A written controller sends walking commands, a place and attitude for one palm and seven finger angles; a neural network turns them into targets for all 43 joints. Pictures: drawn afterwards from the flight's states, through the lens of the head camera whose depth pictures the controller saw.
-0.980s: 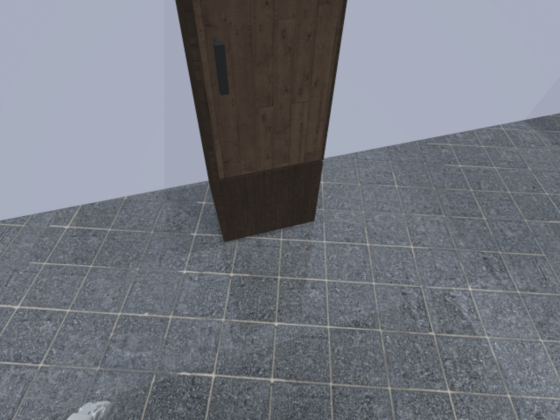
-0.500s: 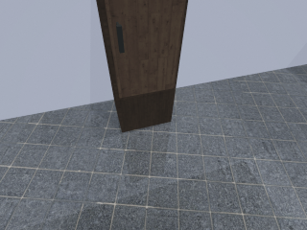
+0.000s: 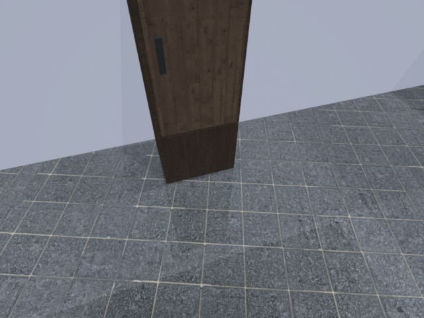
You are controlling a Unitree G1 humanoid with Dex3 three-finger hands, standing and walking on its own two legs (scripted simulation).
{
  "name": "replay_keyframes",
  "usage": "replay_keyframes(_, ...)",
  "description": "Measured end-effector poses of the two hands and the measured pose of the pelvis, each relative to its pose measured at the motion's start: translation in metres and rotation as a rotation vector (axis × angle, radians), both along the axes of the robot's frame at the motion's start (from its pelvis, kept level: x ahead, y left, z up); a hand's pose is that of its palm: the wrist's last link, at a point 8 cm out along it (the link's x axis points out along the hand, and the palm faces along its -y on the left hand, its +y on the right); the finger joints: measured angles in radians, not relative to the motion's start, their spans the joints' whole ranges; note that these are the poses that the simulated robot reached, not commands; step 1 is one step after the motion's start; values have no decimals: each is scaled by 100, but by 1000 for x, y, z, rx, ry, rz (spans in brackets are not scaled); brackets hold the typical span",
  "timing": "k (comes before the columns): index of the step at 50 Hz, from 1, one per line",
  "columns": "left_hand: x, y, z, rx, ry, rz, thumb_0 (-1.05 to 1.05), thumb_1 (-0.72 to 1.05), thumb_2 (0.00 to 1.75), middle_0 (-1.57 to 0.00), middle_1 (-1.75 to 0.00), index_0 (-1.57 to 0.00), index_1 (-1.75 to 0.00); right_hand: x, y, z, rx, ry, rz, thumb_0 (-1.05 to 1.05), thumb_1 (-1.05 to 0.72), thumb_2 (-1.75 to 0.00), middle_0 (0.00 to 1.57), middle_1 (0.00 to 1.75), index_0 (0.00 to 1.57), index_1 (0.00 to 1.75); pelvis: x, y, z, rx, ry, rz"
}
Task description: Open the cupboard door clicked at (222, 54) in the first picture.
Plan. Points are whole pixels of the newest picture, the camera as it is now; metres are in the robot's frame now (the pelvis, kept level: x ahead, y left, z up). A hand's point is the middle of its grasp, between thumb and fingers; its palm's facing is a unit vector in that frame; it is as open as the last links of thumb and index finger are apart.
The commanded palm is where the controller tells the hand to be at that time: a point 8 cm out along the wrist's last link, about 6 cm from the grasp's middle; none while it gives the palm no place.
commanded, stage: look at it before walking up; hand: left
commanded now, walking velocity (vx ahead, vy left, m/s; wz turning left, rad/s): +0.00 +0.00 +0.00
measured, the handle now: (159, 53) +0.96 +0.25 +0.05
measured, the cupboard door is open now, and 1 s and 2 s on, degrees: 0 0 0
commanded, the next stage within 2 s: walk to a spot facing it in 0.46 s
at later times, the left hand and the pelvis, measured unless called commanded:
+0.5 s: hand out of the picture +0.08 +0.25 -0.15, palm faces -0.03 -0.94 -0.33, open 7.4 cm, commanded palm none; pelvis +0.00 +0.00 +0.00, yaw +0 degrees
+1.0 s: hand out of the picture +0.06 +0.18 -0.18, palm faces -0.15 -0.95 -0.28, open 7.4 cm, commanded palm none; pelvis -0.01 -0.03 -0.03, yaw -11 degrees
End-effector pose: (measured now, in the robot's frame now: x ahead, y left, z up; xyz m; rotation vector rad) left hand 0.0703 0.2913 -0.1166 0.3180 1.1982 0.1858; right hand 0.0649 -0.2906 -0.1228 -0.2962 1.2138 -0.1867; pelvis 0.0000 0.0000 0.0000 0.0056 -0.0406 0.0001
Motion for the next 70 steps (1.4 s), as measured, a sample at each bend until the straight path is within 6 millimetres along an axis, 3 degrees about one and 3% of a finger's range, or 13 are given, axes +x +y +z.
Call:
replay_keyframes(35, 0, -2, -5, 0, 40, 5, 1, 91, 90, -20, -30, -20, -30, 15, 0, 2, -12, -24, -13, 1, -91, -90, 20, 29, 20, 30, 5, -1, -1, -1, 10, -33)
replay_keyframes(44, -2, -34, -25, -51, 93, -61, 1, 91, 90, -20, -30, -20, -30, -20, 19, -22, 65, -34, -124, 1, -91, -90, 20, 29, 20, 30, -6, -7, -15, 31, 5, -133)
replay_keyframes(51, -6, -71, -28, -51, 77, -106, 1, 91, 90, -20, -30, -20, -30, -54, 7, -50, 124, 2, -216, 1, -91, -90, 20, 29, 20, 30, -16, -27, -27, 23, 3, -194)
replay_keyframes(60, -15, -91, -11, -85, 113, -142, 1, 91, 90, -20, -30, -20, -30, -71, -8, -20, 103, -18, -281, 1, -91, -90, 20, 29, 20, 30, -18, -32, -3, 33, 45, -273)
replay_keyframes(65, -5, -84, -10, -97, 115, -174, 1, 91, 90, -20, -30, -20, -30, -68, -11, -8, 68, -55, -317, 1, -91, -90, 20, 29, 20, 30, -7, -25, 0, 26, 64, -320)
replay_keyframes(70, 13, -68, -14, -103, 126, -203, 1, 91, 90, -20, -30, -20, -30, -50, -2, 4, 40, -106, -342, 1, -91, -90, 20, 29, 20, 30, 10, -11, 1, 19, 73, -372)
